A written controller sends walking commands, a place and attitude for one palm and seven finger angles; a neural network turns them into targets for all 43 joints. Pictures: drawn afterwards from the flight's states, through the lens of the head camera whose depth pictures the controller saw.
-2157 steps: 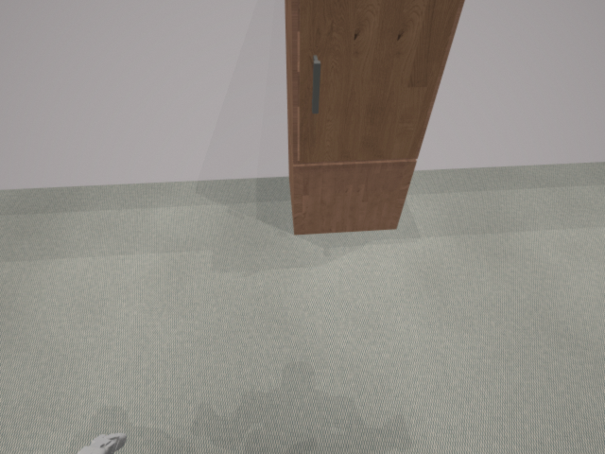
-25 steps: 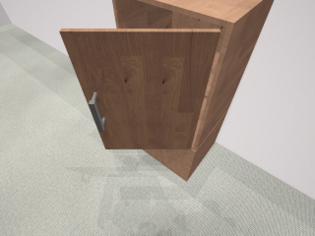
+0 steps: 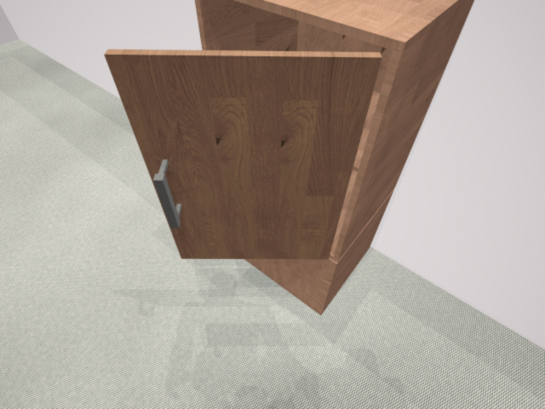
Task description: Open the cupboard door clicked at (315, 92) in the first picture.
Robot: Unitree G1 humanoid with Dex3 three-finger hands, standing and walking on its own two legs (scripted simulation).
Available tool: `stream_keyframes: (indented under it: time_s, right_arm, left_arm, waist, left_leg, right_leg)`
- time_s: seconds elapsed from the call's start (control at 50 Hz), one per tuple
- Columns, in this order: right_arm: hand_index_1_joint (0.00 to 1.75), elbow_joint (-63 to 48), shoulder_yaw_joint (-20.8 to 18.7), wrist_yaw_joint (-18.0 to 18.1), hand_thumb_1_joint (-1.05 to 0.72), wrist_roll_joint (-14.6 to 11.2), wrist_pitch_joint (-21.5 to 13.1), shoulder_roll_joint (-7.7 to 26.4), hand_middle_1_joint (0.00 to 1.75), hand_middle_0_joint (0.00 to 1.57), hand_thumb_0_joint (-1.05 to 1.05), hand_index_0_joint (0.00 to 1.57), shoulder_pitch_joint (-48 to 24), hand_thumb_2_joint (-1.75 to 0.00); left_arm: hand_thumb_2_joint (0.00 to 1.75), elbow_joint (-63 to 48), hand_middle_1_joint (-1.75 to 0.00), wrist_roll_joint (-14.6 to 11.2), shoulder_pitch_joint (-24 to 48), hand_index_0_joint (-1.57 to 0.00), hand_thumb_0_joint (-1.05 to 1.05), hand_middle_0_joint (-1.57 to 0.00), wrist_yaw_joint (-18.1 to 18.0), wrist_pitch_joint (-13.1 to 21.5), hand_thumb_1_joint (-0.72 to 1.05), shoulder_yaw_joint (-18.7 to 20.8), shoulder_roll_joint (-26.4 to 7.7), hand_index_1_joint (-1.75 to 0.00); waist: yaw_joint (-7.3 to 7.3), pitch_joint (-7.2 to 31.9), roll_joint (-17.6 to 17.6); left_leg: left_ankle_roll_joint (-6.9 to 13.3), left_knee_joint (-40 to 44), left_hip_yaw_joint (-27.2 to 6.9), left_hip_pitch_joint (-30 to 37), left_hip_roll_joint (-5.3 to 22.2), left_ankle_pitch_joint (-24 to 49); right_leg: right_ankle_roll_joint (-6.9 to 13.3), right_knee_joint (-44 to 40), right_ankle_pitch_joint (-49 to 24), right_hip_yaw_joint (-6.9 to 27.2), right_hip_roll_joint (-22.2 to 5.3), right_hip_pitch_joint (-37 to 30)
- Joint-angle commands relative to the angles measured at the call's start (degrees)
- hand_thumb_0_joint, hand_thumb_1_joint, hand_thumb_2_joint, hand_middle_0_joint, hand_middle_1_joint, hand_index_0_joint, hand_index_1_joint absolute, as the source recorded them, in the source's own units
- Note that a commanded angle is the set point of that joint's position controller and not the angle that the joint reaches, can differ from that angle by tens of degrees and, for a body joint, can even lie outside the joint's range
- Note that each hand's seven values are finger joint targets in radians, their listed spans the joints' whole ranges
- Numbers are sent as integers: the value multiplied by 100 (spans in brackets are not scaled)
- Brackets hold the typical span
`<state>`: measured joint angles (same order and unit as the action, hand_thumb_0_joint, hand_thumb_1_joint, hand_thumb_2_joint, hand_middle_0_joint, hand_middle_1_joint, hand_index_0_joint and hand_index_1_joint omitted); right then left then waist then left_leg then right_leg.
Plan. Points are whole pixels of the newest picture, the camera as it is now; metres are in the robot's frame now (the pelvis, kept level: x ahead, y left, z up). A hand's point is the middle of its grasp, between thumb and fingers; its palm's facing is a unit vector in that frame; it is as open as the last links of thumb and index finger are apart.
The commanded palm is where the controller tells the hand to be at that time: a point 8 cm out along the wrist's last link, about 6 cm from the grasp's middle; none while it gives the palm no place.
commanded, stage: look again from close up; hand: left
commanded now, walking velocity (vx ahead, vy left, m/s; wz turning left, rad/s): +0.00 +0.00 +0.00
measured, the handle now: (170, 195) +0.52 +0.25 -0.05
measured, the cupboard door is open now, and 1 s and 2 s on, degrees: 39 39 39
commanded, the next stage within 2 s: raise the hand with hooked fingers in 0.20 s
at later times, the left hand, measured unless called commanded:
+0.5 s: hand (135, 363) +0.18 +0.21 -0.03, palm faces +0.26 -0.96 -0.10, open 7.6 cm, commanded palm +0.10 +0.25 -0.07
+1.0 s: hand (126, 378) +0.17 +0.23 -0.05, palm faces -0.03 -1.00 -0.05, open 10.3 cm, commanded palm +0.13 +0.30 -0.05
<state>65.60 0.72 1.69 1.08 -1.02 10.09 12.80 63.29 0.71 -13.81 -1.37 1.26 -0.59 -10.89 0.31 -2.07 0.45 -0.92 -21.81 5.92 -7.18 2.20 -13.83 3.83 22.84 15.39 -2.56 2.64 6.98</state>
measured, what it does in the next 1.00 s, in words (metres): lowers itself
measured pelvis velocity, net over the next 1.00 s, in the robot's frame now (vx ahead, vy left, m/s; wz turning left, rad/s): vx -0.07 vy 0.03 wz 0.06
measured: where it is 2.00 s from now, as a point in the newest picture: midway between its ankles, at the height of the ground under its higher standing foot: outside the picture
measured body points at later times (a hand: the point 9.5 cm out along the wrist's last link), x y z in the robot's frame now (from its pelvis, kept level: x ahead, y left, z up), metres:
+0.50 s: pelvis -0.03 +0.02 -0.02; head -0.02 -0.01 +0.43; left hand +0.16 +0.26 -0.02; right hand +0.10 -0.23 -0.14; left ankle -0.02 +0.13 -0.74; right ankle -0.03 -0.07 -0.74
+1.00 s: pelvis -0.07 +0.03 -0.10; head +0.01 +0.04 +0.34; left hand +0.17 +0.28 -0.05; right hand +0.15 -0.17 -0.19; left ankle -0.03 +0.13 -0.74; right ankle -0.03 -0.07 -0.74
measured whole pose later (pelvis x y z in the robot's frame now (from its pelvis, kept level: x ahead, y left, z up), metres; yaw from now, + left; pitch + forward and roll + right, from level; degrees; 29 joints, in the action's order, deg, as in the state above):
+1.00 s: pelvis -0.07 +0.03 -0.10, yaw +4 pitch +16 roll -3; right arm 32.7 3.1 3.1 -1.2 -11.5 11.2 9.4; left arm 5.6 -16.1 -12.1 20.2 23.7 9.3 -14.9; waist 1.2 6.5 -2.2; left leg 1.9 -69.6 0.2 -56.5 1.9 -28.7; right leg 2.6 66.6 30.0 -8.3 -0.4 52.1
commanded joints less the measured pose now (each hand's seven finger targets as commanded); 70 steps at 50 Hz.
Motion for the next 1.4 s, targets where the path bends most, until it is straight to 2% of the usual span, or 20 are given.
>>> stream_keyframes:
  time_s: [0.0, 0.26, 0.28, 0.3, 0.32, 0.34, 0.36, 0.38, 0.42, 0.46, 0.5, 0.56, 0.64, 0.68, 0.72, 0.84, 0.98, 1.04, 1.2, 1.38]
  right_arm:
    - [30, -178, -114, 41, -90, -26, -81, 646, 30, 20, 0, 20, 229, -90]
    - [30, -105, -120, 35, -90, -27, -80, 564, 30, 20, 0, 20, 290, -90]
    - [30, -497, -146, -4, -90, -90, -113, 604, 30, 20, 0, 20, -81, -90]
    - [30, -2512, -223, 245, -90, -414, -912, 1517, 30, 20, 0, 20, 37, -90]
    - [30, -2300, -143, 397, -90, -284, -1370, 1050, 30, 20, 0, 20, -362, -90]
    - [30, -2014, -187, 400, -90, -313, -1447, 1118, 30, 20, 0, 20, -272, -90]
    - [30, -1956, -214, 350, -90, -398, -1384, 829, 30, 20, 0, 20, -104, -90]
    - [30, -2450, -231, 305, -90, -428, -1426, 1130, 30, 20, 0, 20, -314, -90]
    - [30, -2584, -417, 307, -90, -266, -1495, 1284, 30, 20, 0, 20, -257, -90]
    - [30, -2895, -420, 166, -90, -189, -1542, 1188, 30, 20, 0, 20, -419, -90]
    - [30, -3211, -493, 0, -90, -121, -1641, 1157, 30, 20, 0, 20, -639, -90]
    - [30, -3666, -562, -251, -90, -160, -1653, 1203, 30, 20, 0, 20, -682, -90]
    - [30, -4274, -562, -142, -90, -273, -1521, 1181, 30, 20, 0, 20, -778, -90]
    - [30, -4496, -546, -68, -90, -253, -1524, 1139, 30, 20, 0, 20, -769, -90]
    - [30, -4392, -497, 34, -90, -195, -1529, 1057, 30, 20, 0, 20, -571, -90]
    - [30, -4023, -326, 218, -90, -134, -1567, 1201, 30, 20, 0, 20, -267, -90]
    - [30, -4437, -322, 300, -90, -376, -1264, 1198, 30, 20, 0, 20, -492, -90]
    - [30, -4411, -306, 285, -90, -287, -1297, 1025, 30, 20, 0, 20, -450, -90]
    - [30, -4016, -298, 206, -90, -174, -1428, 1249, 30, 20, 0, 20, -98, -90]
    - [30, -4188, -328, 279, -90, -278, -1428, 1299, 30, 20, 0, 20, 8, -90]
  left_arm:
    - [90, -184, -30, -19, -290, -20, 0, -20, -67, 94, 90, 143, -747, -30]
    - [90, -139, -30, -8, -362, -20, 0, -20, -71, 89, 90, 129, -664, -30]
    - [90, 90, -30, 49, -911, -20, 0, -20, -334, 185, 90, 110, -495, -30]
    - [89, -8437, -32, -1153, 3360, -20, 0, -20, -223, 1432, 88, 887, -1944, -32]
    - [88, -6976, -33, -695, 824, -20, 0, -20, -390, 1163, 85, 862, -1471, -33]
    - [87, -6416, -34, -812, 552, -21, 0, -21, -639, 909, 83, 680, -1169, -34]
    - [86, -5058, -36, -928, -967, -21, 0, -21, -537, 446, 81, -45, 284, -36]
    - [85, -5997, -37, -1167, 273, -21, 0, -21, -410, 696, 78, 172, 3, -37]
    - [83, -5135, -40, -1168, 178, -21, 0, -21, -99, 1408, 74, 709, -298, -40]
    - [81, -4231, -43, -1286, -835, -22, 0, -22, 341, 2123, 69, 794, 88, -43]
    - [79, -4318, -47, -1499, -1508, -22, 0, -22, 968, 2980, 64, 908, 136, -47]
    - [76, -4378, -51, -1626, -1563, -22, 0, -22, 2000, 3843, 57, 1159, -234, -51]
    - [72, -5423, -57, -1766, -382, -23, 0, -23, 2108, 3530, 48, 1553, -842, -57]
    - [70, -6549, -60, -1792, 341, -23, 0, -23, 1864, 3545, 43, 1554, -924, -60]
    - [68, -7700, -63, -1707, 916, -24, 0, -24, 1545, 3756, 39, 1455, -958, -63]
    - [62, -7478, -72, -1535, 635, -25, 0, -25, 1747, 3497, 25, 840, -795, -72]
    - [55, -6449, -82, -1973, -274, -26, 0, -26, 2247, 1648, 8, 1814, -1237, -82]
    - [52, -7138, -87, -2081, -199, -26, 0, -26, 1820, 1833, 1, 2245, -1395, -87]
    - [44, -6514, -99, -1703, 512, -28, 0, -28, 1742, 2890, -17, 1592, -1109, -99]
    - [35, -7028, -112, -2085, 516, -29, 0, -29, 2041, 2354, -38, 2432, -1821, -112]
  waist:
    - [5, 94, 67]
    - [16, -98, 17]
    - [101, -156, -285]
    - [-464, 2655, -1181]
    - [123, 2515, -2107]
    - [1, 2033, -1836]
    - [-172, 1071, -642]
    - [-305, 358, 119]
    - [-433, -121, 1434]
    - [-35, -43, 1817]
    - [310, 578, 1627]
    - [433, 1424, 184]
    - [339, 1935, 240]
    - [197, 2151, -364]
    - [16, 2602, -903]
    - [-435, 2215, -592]
    - [209, 2651, 92]
    - [376, 2912, -155]
    - [-218, 1942, -336]
    - [123, 2725, -742]
  left_leg:
    - [187, 214, -522, 80, 492, 940]
    - [200, 272, -535, -2, 485, 816]
    - [53, -1142, -183, -499, 474, 1100]
    - [255, -235, -484, 910, -270, 1851]
    - [358, -219, -331, 1256, -116, 2978]
    - [187, -408, -442, 773, -31, 2467]
    - [259, -383, -470, 260, 92, 2099]
    - [300, -522, -676, -332, 8, 1434]
    - [311, -1097, -658, -1257, -109, 383]
    - [194, -1637, -656, -2271, -253, -230]
    - [93, -2208, -545, -2950, -334, -420]
    - [-11, -2994, -402, -3374, -466, -153]
    - [135, -3517, -334, -4123, -469, -863]
    - [222, -3633, -410, -3948, -372, -1047]
    - [297, -3714, -584, -3409, -247, -684]
    - [328, -3926, -929, -3561, -107, -386]
    - [247, -3341, -826, -3770, -267, -509]
    - [217, -3272, -901, -3414, -204, 90]
    - [192, -3371, -1016, -3663, -121, -750]
    - [53, -2955, -1100, -2693, -121, 339]
  right_leg:
    - [-122, -368, -1876, 776, -944, 147]
    - [-123, -430, -1520, 782, -920, 292]
    - [-523, -180, -4379, 1082, -1376, 285]
    - [-191, 296, -3587, 712, -743, -346]
    - [-30, 506, -2430, 575, -424, -232]
    - [-104, 400, -1427, 275, -447, 167]
    - [-226, 386, -1376, 43, -403, 628]
    - [-320, 431, -1256, -47, -414, 1072]
    - [-440, 603, -178, -133, -385, 2184]
    - [-414, 1133, 542, -51, -397, 2679]
    - [-340, 1766, 666, 134, -394, 2774]
    - [-166, 2674, -152, 356, -497, 2681]
    - [-267, 2732, 1227, 805, -499, 3075]
    - [-263, 2732, 1801, 827, -456, 3452]
    - [-216, 2993, 1189, 610, -347, 3600]
    - [-192, 3360, 550, 159, -149, 4165]
    - [-299, 2930, 731, 63, -230, 3081]
    - [-243, 3116, 152, -62, -173, 2932]
    - [-219, 3252, 1030, -165, -158, 4199]
    - [-189, 3094, 287, -265, -122, 3456]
